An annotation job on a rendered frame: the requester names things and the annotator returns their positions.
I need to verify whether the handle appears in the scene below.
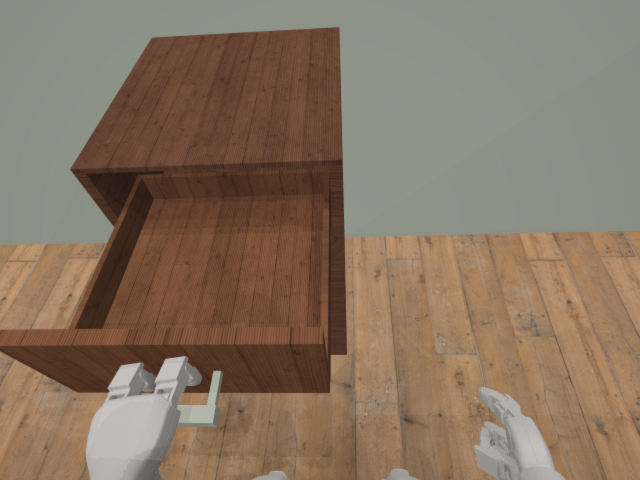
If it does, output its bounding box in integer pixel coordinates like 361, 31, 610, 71
140, 371, 223, 427

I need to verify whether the robot left hand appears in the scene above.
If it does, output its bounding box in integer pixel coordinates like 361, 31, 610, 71
86, 356, 202, 480

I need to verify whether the cabinet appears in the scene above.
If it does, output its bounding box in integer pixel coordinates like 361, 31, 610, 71
70, 27, 347, 355

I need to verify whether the drawer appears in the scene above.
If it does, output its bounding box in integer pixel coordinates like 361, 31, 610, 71
0, 168, 331, 393

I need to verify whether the robot right hand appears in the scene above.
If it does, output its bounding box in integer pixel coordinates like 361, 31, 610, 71
474, 387, 556, 480

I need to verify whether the robot right shin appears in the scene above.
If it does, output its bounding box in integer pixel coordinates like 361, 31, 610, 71
388, 469, 409, 477

